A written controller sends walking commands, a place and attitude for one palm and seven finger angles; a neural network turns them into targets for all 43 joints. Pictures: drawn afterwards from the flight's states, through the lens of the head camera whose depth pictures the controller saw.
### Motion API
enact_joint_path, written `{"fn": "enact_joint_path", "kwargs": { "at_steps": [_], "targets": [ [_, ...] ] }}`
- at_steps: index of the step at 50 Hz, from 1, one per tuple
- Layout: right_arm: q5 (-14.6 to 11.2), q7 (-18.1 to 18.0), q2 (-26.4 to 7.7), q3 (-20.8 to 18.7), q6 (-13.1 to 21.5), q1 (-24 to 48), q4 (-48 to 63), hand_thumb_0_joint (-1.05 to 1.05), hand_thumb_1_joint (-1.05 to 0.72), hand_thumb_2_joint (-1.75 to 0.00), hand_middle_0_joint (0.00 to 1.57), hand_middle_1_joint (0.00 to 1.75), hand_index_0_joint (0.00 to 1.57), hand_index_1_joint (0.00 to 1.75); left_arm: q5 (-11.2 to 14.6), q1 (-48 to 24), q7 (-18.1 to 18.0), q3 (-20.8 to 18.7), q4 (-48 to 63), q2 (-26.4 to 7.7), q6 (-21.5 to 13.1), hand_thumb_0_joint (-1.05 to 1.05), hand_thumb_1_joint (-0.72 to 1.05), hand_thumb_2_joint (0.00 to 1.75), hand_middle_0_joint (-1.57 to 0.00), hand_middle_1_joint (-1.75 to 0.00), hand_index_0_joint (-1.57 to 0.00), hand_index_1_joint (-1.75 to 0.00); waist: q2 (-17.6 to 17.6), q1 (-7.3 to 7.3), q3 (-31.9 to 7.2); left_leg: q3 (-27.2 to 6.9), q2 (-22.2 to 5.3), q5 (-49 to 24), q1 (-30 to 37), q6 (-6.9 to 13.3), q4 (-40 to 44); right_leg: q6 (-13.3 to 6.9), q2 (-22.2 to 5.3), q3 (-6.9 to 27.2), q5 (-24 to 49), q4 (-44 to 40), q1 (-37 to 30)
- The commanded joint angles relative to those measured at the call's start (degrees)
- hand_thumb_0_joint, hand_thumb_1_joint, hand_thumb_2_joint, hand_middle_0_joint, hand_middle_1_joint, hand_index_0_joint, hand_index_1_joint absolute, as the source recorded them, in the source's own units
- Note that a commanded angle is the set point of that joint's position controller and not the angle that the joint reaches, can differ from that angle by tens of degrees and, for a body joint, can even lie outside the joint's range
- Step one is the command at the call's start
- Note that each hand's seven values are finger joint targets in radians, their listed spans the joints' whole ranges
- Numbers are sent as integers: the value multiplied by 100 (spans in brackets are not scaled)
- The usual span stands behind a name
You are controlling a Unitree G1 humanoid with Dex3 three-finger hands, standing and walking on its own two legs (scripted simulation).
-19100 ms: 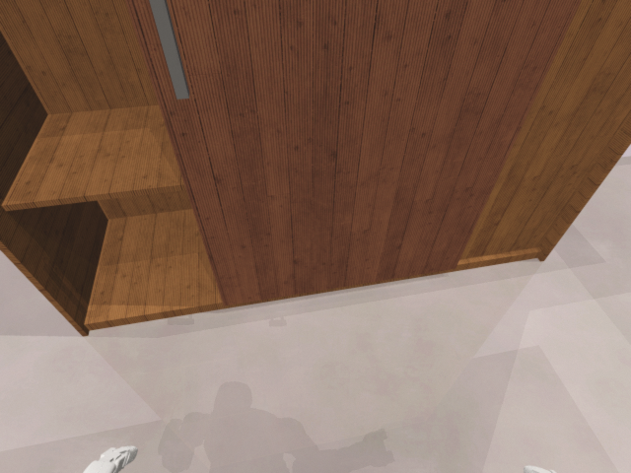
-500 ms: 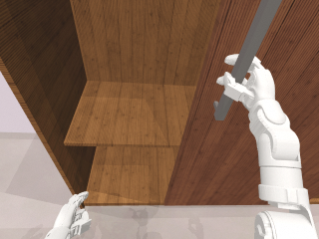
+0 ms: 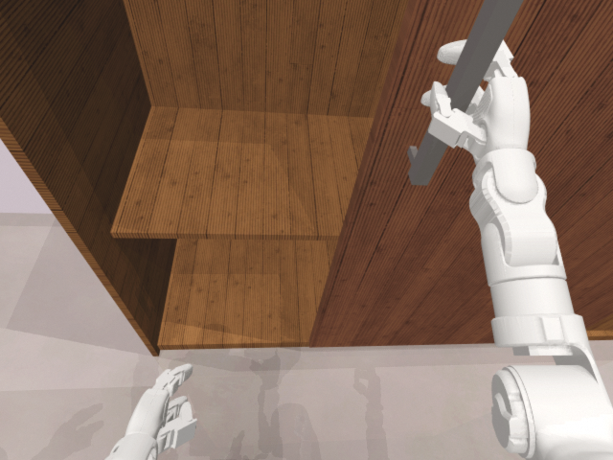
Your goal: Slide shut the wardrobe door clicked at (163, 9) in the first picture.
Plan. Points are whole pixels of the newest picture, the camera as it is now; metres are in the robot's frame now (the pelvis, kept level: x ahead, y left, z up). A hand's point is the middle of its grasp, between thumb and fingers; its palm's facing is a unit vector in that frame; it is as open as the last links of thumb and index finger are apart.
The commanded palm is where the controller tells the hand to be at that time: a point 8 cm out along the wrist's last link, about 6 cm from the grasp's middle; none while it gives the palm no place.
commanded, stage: step sideways, sliding the door along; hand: right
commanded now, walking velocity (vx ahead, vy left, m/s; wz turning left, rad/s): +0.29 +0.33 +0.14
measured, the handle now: (466, 53) +0.48 -0.13 +0.28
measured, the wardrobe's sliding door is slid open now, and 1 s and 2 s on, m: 0.48 0.45 0.24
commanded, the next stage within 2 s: none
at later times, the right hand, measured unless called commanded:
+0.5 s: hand (430, 114) +0.44 -0.10 +0.23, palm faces +0.21 +0.97 -0.09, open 6.6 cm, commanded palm +0.41 -0.09 +0.23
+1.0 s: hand (408, 106) +0.45 -0.08 +0.23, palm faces +0.52 +0.85 -0.08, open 6.9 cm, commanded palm +0.41 -0.03 +0.22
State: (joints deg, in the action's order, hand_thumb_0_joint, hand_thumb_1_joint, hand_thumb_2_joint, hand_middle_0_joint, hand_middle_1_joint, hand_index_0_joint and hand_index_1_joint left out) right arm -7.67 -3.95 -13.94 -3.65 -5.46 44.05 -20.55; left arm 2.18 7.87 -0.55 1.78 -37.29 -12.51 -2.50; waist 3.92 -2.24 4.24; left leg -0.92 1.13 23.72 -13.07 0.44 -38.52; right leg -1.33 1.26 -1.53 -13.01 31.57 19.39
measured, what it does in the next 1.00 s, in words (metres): steps to the left: left foot, then right foot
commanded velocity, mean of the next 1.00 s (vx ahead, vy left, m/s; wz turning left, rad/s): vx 0.09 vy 0.22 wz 0.16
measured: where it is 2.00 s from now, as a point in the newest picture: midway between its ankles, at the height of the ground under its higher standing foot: outside the picture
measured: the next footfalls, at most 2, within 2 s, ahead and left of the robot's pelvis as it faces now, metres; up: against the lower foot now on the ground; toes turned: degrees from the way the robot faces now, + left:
left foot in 0.16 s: +0.07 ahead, +0.11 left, +0.00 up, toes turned +1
right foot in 0.40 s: +0.03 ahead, -0.06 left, +0.00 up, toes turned -6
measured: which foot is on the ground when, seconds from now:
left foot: up 0.00-0.14, down 0.16-0.42, up 0.44-0.86, down 0.88-1.00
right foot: down 0.00-0.20, up 0.22-0.38, down 0.40-0.88, up 0.90-1.00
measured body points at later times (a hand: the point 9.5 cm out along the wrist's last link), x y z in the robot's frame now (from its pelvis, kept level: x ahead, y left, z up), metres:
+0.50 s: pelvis -0.01 +0.07 +0.00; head +0.08 +0.06 +0.43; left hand +0.16 +0.31 -0.12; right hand +0.42 -0.15 +0.24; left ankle +0.01 +0.15 -0.68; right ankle -0.01 -0.05 -0.73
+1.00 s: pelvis +0.07 +0.19 -0.01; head +0.17 +0.19 +0.43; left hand +0.34 +0.38 -0.12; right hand +0.42 -0.12 +0.24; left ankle +0.19 +0.31 -0.73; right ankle +0.04 +0.06 -0.67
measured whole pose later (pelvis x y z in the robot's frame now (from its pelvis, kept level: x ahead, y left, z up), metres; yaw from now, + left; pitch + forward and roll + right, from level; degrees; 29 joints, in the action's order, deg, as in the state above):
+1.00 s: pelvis +0.07 +0.19 -0.01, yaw -5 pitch -7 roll +2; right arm -5.2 -11.3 -17.4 -15.6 -1.7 36.7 -3.4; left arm 4.0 -1.5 0.5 -3.0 -35.8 -14.8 -1.5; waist 6.2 -6.4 19.6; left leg 5.1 -2.4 9.0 -17.2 -0.1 -33.3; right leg 1.3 -2.5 2.0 -32.2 63.5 19.3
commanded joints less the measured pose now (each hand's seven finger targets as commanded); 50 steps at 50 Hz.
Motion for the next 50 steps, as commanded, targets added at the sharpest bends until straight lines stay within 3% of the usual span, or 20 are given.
{"fn": "enact_joint_path", "kwargs": {
  "at_steps": [1, 8, 9, 11, 13, 15, 18, 19, 20, 21, 22, 27, 32, 39, 42, 43, 44, 45, 47, 50],
  "targets": [
    [139, 167, -402, 138, 1048, 3230, 1939, 0, -90, -90, 45, 140, 45, 140, -72, -163, -73, -409, 760, -740, -66, 0, 90, 90, -20, -30, -20, -30, 265, 406, -2698, -289, 37, 919, -2127, -54, -1519, -1258, -2095, 2466, 3190, -458, -3807],
    [297, 224, -574, 45, 1366, 3676, 1639, 0, -90, -90, 45, 140, 45, 140, 139, -214, -124, -435, 921, -769, -11, 0, 90, 90, -20, -30, -20, -30, 204, 355, -2460, 219, -63, -1149, 1004, 131, 1201, -453, -1171, 302, 663, 868, -818],
    [306, 235, -463, 160, 1341, 3716, 1536, 0, -90, -90, 45, 140, 45, 140, 169, -260, -125, -405, 898, -708, -22, 0, 90, 90, -20, -30, -20, -30, -330, 359, -2390, 4, -327, -1318, 1376, 243, 1431, -329, -806, 35, -251, 1384, -174],
    [376, 187, -534, 140, 1190, 3839, 1084, 0, -90, -90, 45, 140, 45, 140, 187, -382, -138, -491, 785, -609, -70, 0, 90, 90, -20, -30, -20, -30, -2294, 303, -1478, -2053, -1402, 346, 737, 924, 2722, 11, 22, 17, -1966, 3240, 883],
    [345, 192, -186, 387, 1344, 4079, 1093, 0, -90, -90, 45, 140, 45, 140, 170, -184, -173, -599, 458, -791, -190, 0, 90, 90, -20, -30, -20, -30, -1384, 335, -1344, -2368, -1658, -826, 675, 1342, 2309, 41, -240, 604, -1564, 3986, 869],
    [399, 175, 316, 900, 1537, 4455, 1702, 0, -90, -90, 45, 140, 45, 140, 139, -216, -164, -483, 414, -536, -260, 0, 90, 90, -20, -30, -20, -30, -423, 468, -1760, -1579, -1485, -3168, 1217, 1321, 1354, -11, -403, 467, -1464, 2912, 461],
    [398, 72, 493, 1098, 1647, 3939, 1580, 0, -90, -90, 45, 140, 45, 140, 139, -209, -143, -489, 515, -503, -71, 0, 90, 90, -20, -30, -20, -30, -679, 469, -2015, -671, -1099, -4259, 1613, 1009, 333, 18, -350, 1, -87, -207, -492],
    [356, 54, 540, 1183, 1645, 3902, 1668, 0, -90, -90, 45, 140, 45, 140, 146, -143, -141, -545, 521, -546, -8, 0, 90, 90, -20, -30, -20, -30, -435, 555, -2136, -406, -935, -4012, 979, 781, -197, -6, -470, -42, 1072, -1145, -1600],
    [291, 84, 575, 1298, 1668, 3922, 1788, 0, -90, -90, 45, 140, 45, 140, 148, -111, -121, -661, 602, -736, 1, 0, 90, 90, -20, -30, -20, -30, 210, 596, -2079, 23, -537, -2721, -521, 452, -1034, -224, -1190, 552, 2310, -1414, -3177],
    [191, 177, 1086, 1649, 1671, 3880, 1772, 0, -90, -90, 45, 140, 45, 140, 190, -104, -5, -724, 719, -774, 14, 0, 90, 90, -20, -30, -20, -30, 1332, 561, -2229, 101, -125, 137, -2283, 171, -1981, -885, -2578, 2210, 4534, -807, -4529],
    [184, 256, 1055, 1593, 1641, 3918, 1652, 0, -90, -90, 45, 140, 45, 140, 213, -112, 192, -676, 763, -726, -13, 0, 90, 90, -20, -30, -20, -30, 861, 538, -2362, -599, -90, 452, -2414, 217, -3056, -1337, -3062, 2585, 4692, -368, -4418],
    [341, 343, 748, 1383, 1576, 3952, 2228, 0, -90, -90, 45, 140, 45, 140, 215, -125, 268, -760, 762, -848, 178, 0, 90, 90, -20, -30, -20, -30, -279, 581, -1970, -305, -394, -43, -3029, 21, -2844, -1145, -2654, 1637, 3494, -431, -4157],
    [414, 451, 808, 1522, 1461, 3851, 2425, 0, -90, -90, 45, 140, 45, 140, 183, -280, 301, -783, 963, -768, 166, 0, 90, 90, -20, -30, -20, -30, 1159, 531, -1873, 380, -358, -399, -2705, -182, -2347, -857, -2177, 403, 3673, -642, -3843],
    [320, 404, 287, 1165, 1383, 3209, 2658, 0, -90, -90, 45, 140, 45, 140, 160, -612, 251, -684, 1194, -572, 86, 0, 90, 90, -20, -30, -20, -30, 1703, 433, -1754, 843, -46, -765, -922, -125, -241, -244, -1947, -571, 4224, 132, -3414],
    [416, 321, 18, 922, 1360, 2630, 2974, 0, -90, -90, 45, 140, 45, 140, 236, -714, 259, -608, 1206, -514, 6, 0, 90, 90, -20, -30, -20, -30, 765, 203, -1917, 825, 139, -2857, 1003, -88, 1541, 22, -1392, -500, 3439, 1858, -2573],
    [504, 264, -241, 794, 1341, 2474, 3136, 0, -90, -90, 45, 140, 45, 140, 263, -680, 247, -592, 1167, -418, -2, 0, 90, 90, -20, -30, -20, -30, -455, 218, -2187, 253, -379, -4545, 2361, 103, 1577, 83, -901, -460, 2211, 2753, -1411],
    [530, 174, -617, 510, 1303, 2226, 3250, 0, -90, -90, 45, 140, 45, 140, 226, -823, 169, -555, 1185, -229, -40, 0, 90, 90, -20, -30, -20, -30, -1968, 209, -2282, -1175, -1446, -6945, 3241, 552, 1229, 210, -279, -330, -1480, 3820, 91],
    [545, 81, -618, 503, 1194, 1553, 2967, 0, -90, -90, 45, 140, 45, 140, 121, -883, 49, -521, 1048, -281, -122, 0, 90, 90, -20, -30, -20, -30, -1707, 123, -2184, -1528, -1867, -7528, 2728, 637, 1379, 214, -157, 177, -2397, 4148, 357],
    [343, -41, -490, 592, 1289, 2109, 4538, 0, -90, -90, 45, 140, 45, 140, 161, -769, 42, -628, 1046, -490, -183, 0, 90, 90, -20, -30, -20, -30, -2365, 197, -1903, -2220, -2034, -5411, 1784, 896, 1586, 179, -368, 684, -2168, 4054, 283],
    [265, -175, 202, 987, 1385, 1766, 4896, 0, -90, -90, 45, 140, 45, 140, 213, -855, 20, -550, 747, -450, -264, 0, 90, 90, -20, -30, -20, -30, -1721, 519, -2115, -1207, -1790, -4901, 1367, 890, 779, 71, -531, 571, -1578, 986, -426]
  ]
}}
